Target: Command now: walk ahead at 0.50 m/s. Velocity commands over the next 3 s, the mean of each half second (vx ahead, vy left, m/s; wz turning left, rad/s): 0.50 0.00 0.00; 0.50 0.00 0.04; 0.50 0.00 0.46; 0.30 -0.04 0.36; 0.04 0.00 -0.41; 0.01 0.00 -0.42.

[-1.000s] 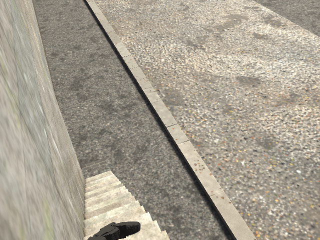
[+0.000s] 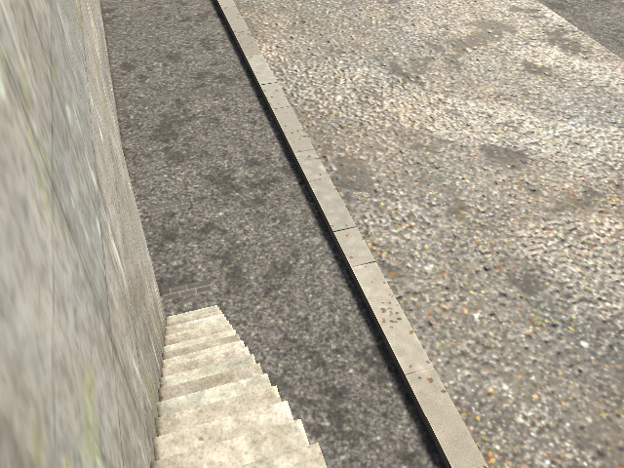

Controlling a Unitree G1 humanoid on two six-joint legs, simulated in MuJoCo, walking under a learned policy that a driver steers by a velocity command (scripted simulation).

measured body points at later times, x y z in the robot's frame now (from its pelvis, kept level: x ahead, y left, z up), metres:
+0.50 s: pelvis +0.06 +0.00 -0.02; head +0.06 +0.00 +0.43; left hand +0.32 +0.16 -0.07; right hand +0.04 -0.23 -0.15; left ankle +0.00 +0.17 -0.74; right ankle -0.07 -0.16 -0.51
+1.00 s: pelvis +0.36 -0.04 -0.25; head +0.36 -0.04 +0.20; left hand +0.33 +0.25 -0.37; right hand +0.24 -0.30 -0.37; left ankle +0.52 -0.02 -0.99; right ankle +0.09 -0.19 -0.64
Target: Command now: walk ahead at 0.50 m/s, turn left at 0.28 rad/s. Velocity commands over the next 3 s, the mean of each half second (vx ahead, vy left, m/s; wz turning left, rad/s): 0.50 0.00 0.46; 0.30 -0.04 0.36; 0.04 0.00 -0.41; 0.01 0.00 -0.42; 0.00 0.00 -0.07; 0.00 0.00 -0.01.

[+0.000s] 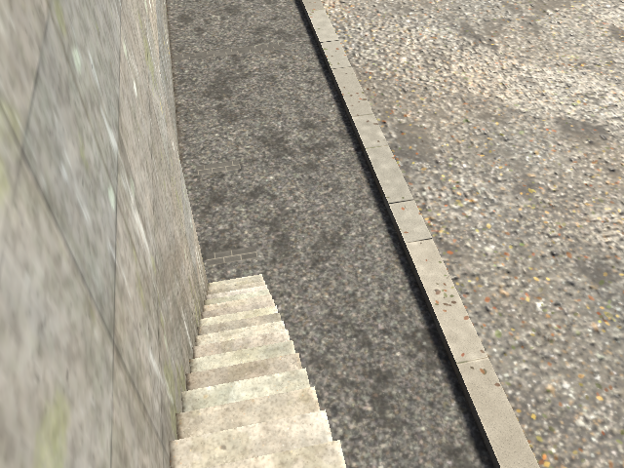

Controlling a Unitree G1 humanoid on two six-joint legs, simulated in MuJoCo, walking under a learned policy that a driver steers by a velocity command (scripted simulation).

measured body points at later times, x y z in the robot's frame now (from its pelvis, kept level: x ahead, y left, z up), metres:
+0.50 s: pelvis +0.34 +0.02 -0.26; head +0.33 +0.03 +0.19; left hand +0.27 +0.29 -0.38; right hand +0.53 -0.17 -0.38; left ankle +0.25 +0.07 -0.88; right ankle +0.31 -0.13 -0.94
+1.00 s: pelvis +0.84 +0.25 -0.82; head +0.86 +0.23 -0.37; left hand +0.79 +0.52 -0.93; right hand +0.94 +0.02 -0.97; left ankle +0.67 +0.37 -1.36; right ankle +1.02 +0.23 -1.56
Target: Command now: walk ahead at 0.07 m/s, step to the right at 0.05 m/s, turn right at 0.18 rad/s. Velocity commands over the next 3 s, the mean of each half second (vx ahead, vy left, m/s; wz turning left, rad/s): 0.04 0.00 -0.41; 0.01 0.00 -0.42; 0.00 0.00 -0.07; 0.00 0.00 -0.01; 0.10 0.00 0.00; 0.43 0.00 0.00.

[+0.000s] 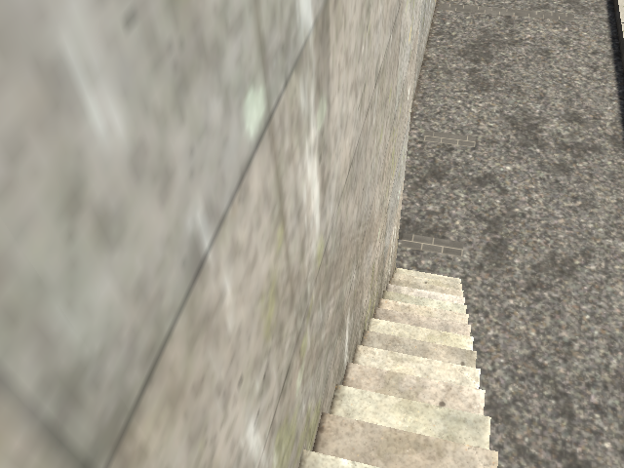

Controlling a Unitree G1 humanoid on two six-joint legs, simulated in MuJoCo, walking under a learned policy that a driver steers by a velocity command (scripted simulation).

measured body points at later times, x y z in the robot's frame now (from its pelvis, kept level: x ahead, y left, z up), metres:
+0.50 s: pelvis +0.38 -0.06 -0.49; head +0.43 -0.05 -0.04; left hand +0.45 +0.17 -0.64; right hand +0.54 -0.33 -0.57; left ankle +0.39 +0.13 -1.06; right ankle +0.35 -0.17 -1.16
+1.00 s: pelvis +0.64 -0.15 -0.69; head +0.70 -0.12 -0.24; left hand +0.86 -0.05 -0.85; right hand +0.50 -0.32 -0.80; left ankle +0.74 -0.04 -1.39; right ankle +0.52 -0.25 -1.37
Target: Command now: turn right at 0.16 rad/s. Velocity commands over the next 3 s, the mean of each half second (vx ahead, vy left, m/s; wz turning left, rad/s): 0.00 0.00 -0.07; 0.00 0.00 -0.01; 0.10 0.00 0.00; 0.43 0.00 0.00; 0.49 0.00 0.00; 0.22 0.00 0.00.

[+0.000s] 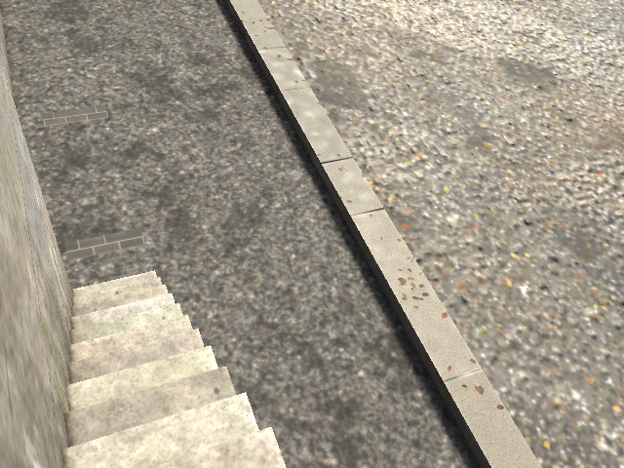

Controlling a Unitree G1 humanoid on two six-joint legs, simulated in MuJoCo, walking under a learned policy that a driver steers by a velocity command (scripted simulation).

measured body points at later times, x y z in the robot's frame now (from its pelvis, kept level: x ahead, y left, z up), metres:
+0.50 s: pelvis +0.17 +0.08 -0.13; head +0.16 +0.12 +0.32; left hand +0.22 +0.28 -0.30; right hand +0.07 -0.13 -0.27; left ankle +0.19 +0.13 -0.89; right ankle -0.02 -0.13 -0.64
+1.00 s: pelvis +0.07 +0.06 -0.14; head +0.06 +0.06 +0.31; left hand +0.07 +0.27 -0.29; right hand -0.06 -0.15 -0.29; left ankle +0.17 +0.14 -0.90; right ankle -0.05 -0.12 -0.68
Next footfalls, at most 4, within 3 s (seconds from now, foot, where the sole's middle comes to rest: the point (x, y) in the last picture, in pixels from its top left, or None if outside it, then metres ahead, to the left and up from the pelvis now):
0.18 left None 0.21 0.12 -0.94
1.30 left None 0.12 0.16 -0.86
1.48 left None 0.18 0.17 -0.93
1.52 right None -0.03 -0.05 -0.74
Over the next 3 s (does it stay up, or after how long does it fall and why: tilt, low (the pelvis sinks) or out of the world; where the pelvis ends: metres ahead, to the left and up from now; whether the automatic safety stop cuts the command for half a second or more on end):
stays up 0.44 0.09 -0.42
